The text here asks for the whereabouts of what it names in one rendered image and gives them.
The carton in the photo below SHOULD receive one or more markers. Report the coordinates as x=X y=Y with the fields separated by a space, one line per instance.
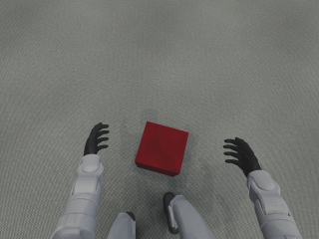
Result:
x=161 y=149

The left robot foot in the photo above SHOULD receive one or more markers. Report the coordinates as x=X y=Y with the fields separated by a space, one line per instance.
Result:
x=131 y=215

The robot left hand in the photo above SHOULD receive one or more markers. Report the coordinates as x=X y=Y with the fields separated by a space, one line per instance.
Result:
x=91 y=146

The robot right hand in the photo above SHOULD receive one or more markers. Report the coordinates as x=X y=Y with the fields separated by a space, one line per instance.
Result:
x=247 y=161

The right robot thigh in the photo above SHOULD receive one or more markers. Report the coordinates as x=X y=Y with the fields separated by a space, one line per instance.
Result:
x=183 y=215

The robot right forearm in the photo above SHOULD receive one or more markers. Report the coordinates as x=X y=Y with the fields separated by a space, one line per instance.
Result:
x=273 y=215

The robot left forearm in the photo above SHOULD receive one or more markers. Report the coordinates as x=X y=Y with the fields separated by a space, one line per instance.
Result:
x=78 y=220

